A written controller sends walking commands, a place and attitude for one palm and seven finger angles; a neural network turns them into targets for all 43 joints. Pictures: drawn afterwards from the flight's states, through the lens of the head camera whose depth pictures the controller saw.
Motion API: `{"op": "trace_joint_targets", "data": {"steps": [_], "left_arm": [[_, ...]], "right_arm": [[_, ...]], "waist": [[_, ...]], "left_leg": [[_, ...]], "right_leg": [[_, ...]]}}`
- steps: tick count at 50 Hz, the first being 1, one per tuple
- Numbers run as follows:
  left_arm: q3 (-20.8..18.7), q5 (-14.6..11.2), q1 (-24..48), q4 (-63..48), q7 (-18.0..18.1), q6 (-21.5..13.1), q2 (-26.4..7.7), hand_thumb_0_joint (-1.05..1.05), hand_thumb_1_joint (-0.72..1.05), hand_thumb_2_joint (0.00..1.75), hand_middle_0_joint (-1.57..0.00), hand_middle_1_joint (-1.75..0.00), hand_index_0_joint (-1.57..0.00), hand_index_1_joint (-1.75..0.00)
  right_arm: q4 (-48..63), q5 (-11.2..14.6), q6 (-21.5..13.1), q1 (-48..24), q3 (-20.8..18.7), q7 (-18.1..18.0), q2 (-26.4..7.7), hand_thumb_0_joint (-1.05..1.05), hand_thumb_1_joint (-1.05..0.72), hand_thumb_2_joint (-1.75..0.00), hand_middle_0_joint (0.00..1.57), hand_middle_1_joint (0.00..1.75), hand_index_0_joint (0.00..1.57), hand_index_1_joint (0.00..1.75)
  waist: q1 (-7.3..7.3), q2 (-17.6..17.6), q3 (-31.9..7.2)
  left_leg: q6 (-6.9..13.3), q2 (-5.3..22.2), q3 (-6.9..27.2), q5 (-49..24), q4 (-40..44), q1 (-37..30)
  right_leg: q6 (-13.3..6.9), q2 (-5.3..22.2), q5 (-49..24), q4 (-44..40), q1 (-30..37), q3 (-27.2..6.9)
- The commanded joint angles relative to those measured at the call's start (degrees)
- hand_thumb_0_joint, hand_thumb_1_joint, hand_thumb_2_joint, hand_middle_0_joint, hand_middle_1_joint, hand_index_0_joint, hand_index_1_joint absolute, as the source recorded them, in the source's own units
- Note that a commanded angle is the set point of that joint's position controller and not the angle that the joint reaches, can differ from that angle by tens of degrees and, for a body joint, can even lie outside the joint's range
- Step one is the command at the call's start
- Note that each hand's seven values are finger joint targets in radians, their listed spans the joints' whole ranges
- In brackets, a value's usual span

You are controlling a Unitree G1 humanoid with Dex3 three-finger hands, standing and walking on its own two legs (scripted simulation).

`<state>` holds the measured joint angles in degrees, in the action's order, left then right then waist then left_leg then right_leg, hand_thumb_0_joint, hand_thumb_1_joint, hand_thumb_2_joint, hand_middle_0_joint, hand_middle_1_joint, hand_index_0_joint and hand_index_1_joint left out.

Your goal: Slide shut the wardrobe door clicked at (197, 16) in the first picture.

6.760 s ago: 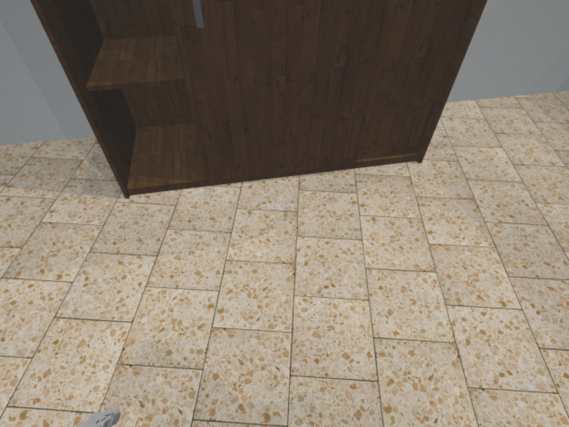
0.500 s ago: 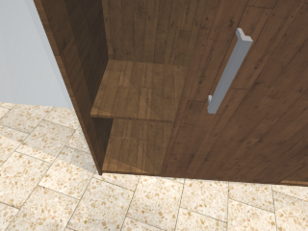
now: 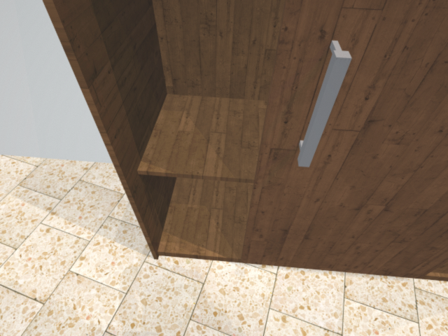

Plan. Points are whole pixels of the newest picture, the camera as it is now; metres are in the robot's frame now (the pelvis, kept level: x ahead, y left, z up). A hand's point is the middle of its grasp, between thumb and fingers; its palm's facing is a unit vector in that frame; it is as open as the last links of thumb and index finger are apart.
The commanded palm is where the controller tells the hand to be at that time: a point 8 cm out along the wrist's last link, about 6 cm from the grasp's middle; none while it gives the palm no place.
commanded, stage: come to a stop and stand still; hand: right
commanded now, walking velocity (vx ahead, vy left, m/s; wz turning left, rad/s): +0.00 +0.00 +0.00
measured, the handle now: (317, 111) +0.51 -0.14 +0.15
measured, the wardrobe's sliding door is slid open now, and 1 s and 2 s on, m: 0.38 0.38 0.38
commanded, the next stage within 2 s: look again from close up in 0.74 s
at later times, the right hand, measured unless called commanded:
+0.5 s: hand out of the picture -0.03 -0.17 -0.18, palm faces +0.04 +0.98 -0.18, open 7.3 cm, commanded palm none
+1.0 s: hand out of the picture -0.06 -0.16 -0.18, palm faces +0.06 +0.99 -0.14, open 7.3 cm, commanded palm none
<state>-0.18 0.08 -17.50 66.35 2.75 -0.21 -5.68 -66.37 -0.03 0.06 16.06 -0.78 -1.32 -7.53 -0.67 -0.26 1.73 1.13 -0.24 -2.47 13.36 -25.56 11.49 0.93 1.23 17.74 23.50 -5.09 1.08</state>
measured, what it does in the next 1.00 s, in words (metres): stands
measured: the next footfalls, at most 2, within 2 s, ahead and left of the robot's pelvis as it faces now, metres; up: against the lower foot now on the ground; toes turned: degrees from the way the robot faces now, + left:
none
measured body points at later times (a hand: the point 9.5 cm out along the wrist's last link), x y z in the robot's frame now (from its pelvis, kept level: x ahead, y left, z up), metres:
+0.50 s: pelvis -0.03 -0.01 +0.00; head -0.04 +0.00 +0.45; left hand -0.03 +0.21 -0.17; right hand -0.03 -0.23 -0.16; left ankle +0.00 +0.10 -0.74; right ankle -0.06 -0.12 -0.74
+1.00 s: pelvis -0.04 -0.01 +0.00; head -0.04 -0.01 +0.45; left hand -0.07 +0.19 -0.17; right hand -0.06 -0.21 -0.17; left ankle +0.00 +0.10 -0.74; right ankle -0.06 -0.12 -0.74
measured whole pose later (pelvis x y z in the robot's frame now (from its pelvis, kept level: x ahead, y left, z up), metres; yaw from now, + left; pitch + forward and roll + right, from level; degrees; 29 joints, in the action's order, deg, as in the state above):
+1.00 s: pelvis -0.04 -0.01 +0.00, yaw +0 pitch -2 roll -1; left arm 0.9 0.4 -20.7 65.0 1.8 -1.2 -6.2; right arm -63.8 -0.6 -0.6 19.8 -0.1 -1.7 -5.9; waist -0.1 0.6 0.9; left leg 0.3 1.3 -1.8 12.0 -28.9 15.2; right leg -0.5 -0.2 16.9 27.8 -9.2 2.0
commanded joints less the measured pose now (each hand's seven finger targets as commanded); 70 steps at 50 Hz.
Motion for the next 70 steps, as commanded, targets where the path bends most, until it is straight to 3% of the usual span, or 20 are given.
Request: {"op": "trace_joint_targets", "data": {"steps": [1, 5, 6, 7, 8, 9, 10, 12, 14, 16, 24, 27, 33, 38, 41, 44, 49, 55, 58, 70], "left_arm": [[-0.88, 0.25, -4.03, -0.69, 0.53, -0.86, -5.52, 0.00, 0.90, 0.90, -0.20, -0.30, -0.20, -0.30], [-0.45, 0.27, -3.97, -0.19, 0.40, -0.63, -4.93, 0.00, 0.90, 0.90, -0.20, -0.30, -0.20, -0.30], [-1.19, -0.07, 2.00, -4.35, -0.65, -1.64, -8.45, 0.00, 0.90, 0.90, -0.20, -0.30, -0.20, -0.30], [-0.53, -0.03, 1.57, -7.28, -0.95, -1.16, -6.91, 0.00, 0.90, 0.90, -0.20, -0.30, -0.20, -0.30], [-0.52, 0.60, -2.98, -6.93, -0.81, -1.46, -3.96, 0.00, 0.90, 0.90, -0.20, -0.30, -0.20, -0.30], [-0.61, 0.69, -5.00, -6.36, -0.56, -1.54, -4.60, 0.00, 0.90, 0.90, -0.20, -0.30, -0.20, -0.30], [-0.69, 0.60, -5.01, -5.85, -0.45, -1.32, -5.07, 0.00, 0.90, 0.90, -0.20, -0.30, -0.20, -0.30], [-0.55, 0.82, -4.37, -5.98, -0.68, -0.88, -5.57, 0.00, 0.90, 0.90, -0.20, -0.30, -0.20, -0.30], [-0.35, 0.95, -3.89, -6.41, -0.96, -0.85, -6.16, 0.00, 0.90, 0.90, -0.20, -0.30, -0.20, -0.30], [-0.16, 0.96, -3.98, -6.64, -1.05, -1.03, -6.71, 0.00, 0.90, 0.90, -0.20, -0.30, -0.20, -0.30], [0.16, 0.88, -4.58, -6.17, -1.09, -1.41, -7.48, 0.00, 0.90, 0.90, -0.20, -0.30, -0.20, -0.30], [0.18, 0.80, -5.10, -5.70, -1.06, -1.44, -7.23, 0.00, 0.90, 0.90, -0.20, -0.30, -0.20, -0.30], [0.27, 0.80, -5.87, -4.74, -1.03, -1.61, -6.73, 0.00, 0.90, 0.90, -0.20, -0.30, -0.20, -0.30], [0.36, 0.72, -6.98, -3.91, -0.96, -1.57, -5.84, 0.00, 0.90, 0.90, -0.20, -0.30, -0.20, -0.30], [0.42, 0.71, -7.10, -3.49, -0.85, -1.75, -5.47, 0.00, 0.90, 0.90, -0.20, -0.30, -0.20, -0.30], [0.41, 0.61, -7.25, -3.29, -0.78, -1.85, -5.30, 0.00, 0.90, 0.90, -0.20, -0.30, -0.20, -0.30], [0.46, 0.56, -7.18, -2.81, -0.72, -1.71, -4.99, 0.00, 0.90, 0.90, -0.20, -0.30, -0.20, -0.30], [0.33, 0.58, -7.07, -2.76, -0.64, -1.83, -4.78, 0.00, 0.90, 0.90, -0.20, -0.30, -0.20, -0.30], [0.26, 0.55, -6.72, -2.85, -0.65, -1.67, -4.86, 0.00, 0.90, 0.90, -0.20, -0.30, -0.20, -0.30], [0.30, 0.53, -6.26, -2.54, -0.59, -1.78, -4.59, 0.00, 0.90, 0.90, -0.20, -0.30, -0.20, -0.30]], "right_arm": [[0.87, -0.03, -1.03, 3.58, -0.59, -0.99, -5.31, 0.00, -0.90, -0.90, 0.20, 0.30, 0.20, 0.30], [0.51, -0.04, -0.89, 3.13, -0.30, -1.04, -5.03, 0.00, -0.90, -0.90, 0.20, 0.30, 0.20, 0.30], [-0.35, -0.98, -2.34, 7.90, -0.44, -3.28, -7.38, 0.00, -0.90, -0.90, 0.20, 0.30, 0.20, 0.30], [0.73, -0.74, -2.99, 7.32, -0.32, -2.85, -9.48, 0.00, -0.90, -0.90, 0.20, 0.30, 0.20, 0.30], [1.75, -0.38, -2.98, 7.58, -0.05, -2.54, -7.59, 0.00, -0.90, -0.90, 0.20, 0.30, 0.20, 0.30], [2.46, -0.25, -2.64, 5.51, 0.26, -2.09, -7.10, 0.00, -0.90, -0.90, 0.20, 0.30, 0.20, 0.30], [2.84, -0.40, -2.51, 4.83, 0.31, -1.76, -6.59, 0.00, -0.90, -0.90, 0.20, 0.30, 0.20, 0.30], [3.29, -0.70, -2.05, 3.07, 0.45, -1.27, -6.22, 0.00, -0.90, -0.90, 0.20, 0.30, 0.20, 0.30], [3.76, -0.76, -1.77, 2.98, 0.46, -1.03, -6.05, 0.00, -0.90, -0.90, 0.20, 0.30, 0.20, 0.30], [4.06, -0.72, -1.76, 2.81, 0.38, -0.91, -6.11, 0.00, -0.90, -0.90, 0.20, 0.30, 0.20, 0.30], [4.58, -0.69, -1.47, 3.75, 0.36, -0.58, -5.90, 0.00, -0.90, -0.90, 0.20, 0.30, 0.20, 0.30], [4.61, -0.71, -1.51, 4.46, 0.24, -0.52, -5.74, 0.00, -0.90, -0.90, 0.20, 0.30, 0.20, 0.30], [4.73, -0.69, -1.44, 5.48, 0.08, -0.56, -4.88, 0.00, -0.90, -0.90, 0.20, 0.30, 0.20, 0.30], [4.56, -0.66, -1.55, 6.05, 0.06, -0.66, -4.21, 0.00, -0.90, -0.90, 0.20, 0.30, 0.20, 0.30], [4.39, -0.65, -1.56, 6.71, -0.01, -0.69, -3.73, 0.00, -0.90, -0.90, 0.20, 0.30, 0.20, 0.30], [4.19, -0.67, -1.65, 7.10, -0.01, -0.73, -3.50, 0.00, -0.90, -0.90, 0.20, 0.30, 0.20, 0.30], [4.16, -0.68, -1.58, 7.17, 0.02, -0.79, -3.07, 0.00, -0.90, -0.90, 0.20, 0.30, 0.20, 0.30], [4.19, -0.70, -1.69, 7.48, -0.14, -0.80, -2.92, 0.00, -0.90, -0.90, 0.20, 0.30, 0.20, 0.30], [4.26, -0.75, -1.59, 7.30, -0.07, -0.80, -2.87, 0.00, -0.90, -0.90, 0.20, 0.30, 0.20, 0.30], [4.46, -0.72, -1.69, 7.19, -0.24, -0.76, -3.24, 0.00, -0.90, -0.90, 0.20, 0.30, 0.20, 0.30]], "waist": [[0.52, 1.16, -0.96], [0.55, 0.15, 2.17], [3.23, 2.86, 3.53], [0.90, 1.96, 3.31], [-0.51, 0.55, -4.98], [-1.29, -0.47, -8.40], [-0.84, 1.68, -6.42], [-0.78, 1.94, 0.15], [-0.38, 0.96, 3.83], [-0.40, -0.34, 4.37], [0.35, -0.64, 5.15], [0.58, 0.88, 4.90], [0.85, -0.09, 4.77], [0.63, 1.06, 4.92], [0.84, -0.96, 4.70], [0.85, 0.31, 3.76], [0.75, 0.10, 5.34], [0.65, 0.04, 3.64], [0.74, 0.01, 4.87], [0.84, 0.53, 3.92]], "left_leg": [[0.73, 6.72, 5.12, -20.90, 2.70, -5.43], [0.72, 6.09, 5.63, -14.45, 4.91, -3.95], [-0.58, 9.18, 7.05, -36.81, 1.88, -2.99], [0.38, 11.32, 6.63, -46.31, 1.25, -4.95], [1.97, 11.71, 8.42, -41.73, -1.31, -5.66], [2.76, 10.34, 6.87, -34.71, -2.26, -6.33], [2.49, 9.10, 6.82, -24.06, -0.67, -3.66], [2.17, 7.35, 6.63, -9.06, 2.09, 1.71], [1.89, 6.51, 7.09, 0.73, 3.56, 4.41], [1.78, 5.94, 7.33, 3.54, 3.73, 4.75], [1.26, 5.39, 6.38, 3.46, 2.98, 2.39], [1.13, 5.43, 5.94, 3.80, 3.14, 1.77], [1.06, 5.51, 5.67, 2.93, 2.23, 1.29], [1.22, 5.68, 6.11, 2.70, 2.45, 1.88], [1.27, 5.57, 5.92, 0.84, 1.79, 1.40], [1.28, 5.73, 5.91, -0.86, 1.59, 0.48], [1.31, 5.72, 6.02, -0.16, 2.02, 1.70], [1.39, 5.85, 6.11, -2.86, 1.78, 0.96], [1.31, 5.62, 6.27, -1.66, 2.23, 1.61], [1.40, 5.95, 6.04, -4.82, 2.20, 0.14]], "right_leg": [[-1.37, 5.40, -16.58, -3.34, -3.70, -2.69], [-1.38, 5.09, -11.72, -4.65, -4.84, -2.81], [-0.17, 4.96, -11.63, 7.04, -9.88, 0.85], [-0.42, 2.56, -5.27, 6.95, -11.41, 1.26], [-1.24, 1.90, -1.70, 5.93, -7.23, 0.44], [-1.60, 2.03, -4.81, 5.19, -5.41, -0.06], [-1.69, 2.91, -5.34, 4.56, -5.58, -0.78], [-2.00, 3.28, -5.24, 2.88, -7.31, -1.77], [-2.25, 3.07, -4.06, 1.41, -9.27, -2.72], [-2.54, 3.19, -3.71, 0.29, -9.85, -3.35], [-2.91, 3.30, 0.00, -3.21, -12.91, -4.60], [-3.03, 3.35, 1.12, -3.61, -13.31, -4.62], [-3.17, 3.20, 2.15, -4.18, -14.25, -5.05], [-3.14, 3.09, 0.91, -3.66, -13.59, -4.55], [-3.22, 3.36, 0.67, -4.06, -13.53, -4.74], [-3.21, 3.28, -1.21, -3.27, -12.93, -4.29], [-3.05, 3.22, -0.93, -3.36, -12.98, -4.05], [-3.04, 3.26, -3.47, -2.53, -11.24, -3.53], [-3.01, 3.23, -2.19, -2.81, -11.87, -3.65], [-2.91, 3.28, -4.86, -2.58, -10.72, -3.24]]}}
